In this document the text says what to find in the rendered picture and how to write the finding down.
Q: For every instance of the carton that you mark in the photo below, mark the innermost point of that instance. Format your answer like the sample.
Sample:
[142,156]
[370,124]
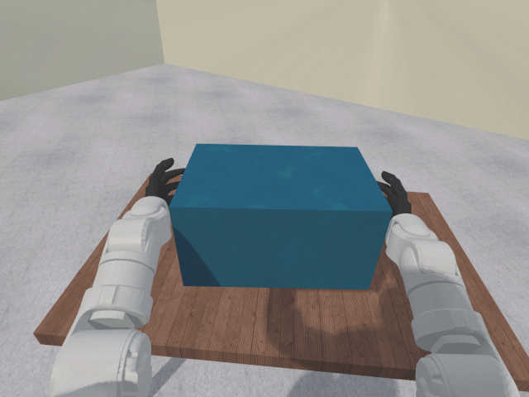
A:
[307,217]

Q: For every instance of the table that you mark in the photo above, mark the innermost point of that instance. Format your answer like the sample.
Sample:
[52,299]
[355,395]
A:
[347,331]

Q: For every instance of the left robot upper arm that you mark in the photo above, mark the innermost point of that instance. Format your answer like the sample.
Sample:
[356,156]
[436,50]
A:
[104,363]

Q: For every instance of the robot right hand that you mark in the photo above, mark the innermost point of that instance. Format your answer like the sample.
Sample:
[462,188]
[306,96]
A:
[397,195]

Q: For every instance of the robot left hand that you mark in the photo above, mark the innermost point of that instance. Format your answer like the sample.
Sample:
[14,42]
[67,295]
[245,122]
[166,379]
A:
[158,186]

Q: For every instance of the robot left forearm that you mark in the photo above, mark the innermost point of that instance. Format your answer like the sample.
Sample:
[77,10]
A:
[120,296]

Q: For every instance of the robot right forearm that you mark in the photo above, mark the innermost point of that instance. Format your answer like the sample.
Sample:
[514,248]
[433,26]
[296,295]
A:
[444,321]

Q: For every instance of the right robot upper arm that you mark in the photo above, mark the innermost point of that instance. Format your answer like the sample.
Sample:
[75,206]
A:
[462,375]

